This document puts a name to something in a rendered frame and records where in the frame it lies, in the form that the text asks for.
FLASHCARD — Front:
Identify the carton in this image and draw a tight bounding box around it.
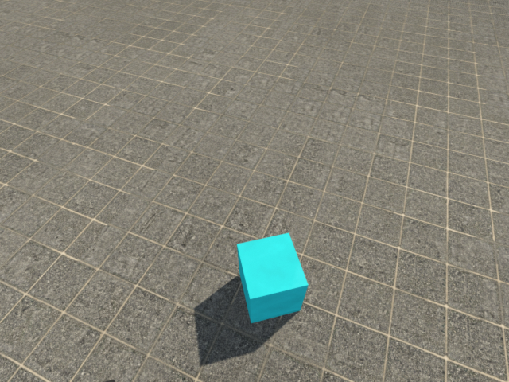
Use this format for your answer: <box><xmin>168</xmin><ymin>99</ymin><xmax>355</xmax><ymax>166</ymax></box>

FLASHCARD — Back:
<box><xmin>237</xmin><ymin>233</ymin><xmax>309</xmax><ymax>323</ymax></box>

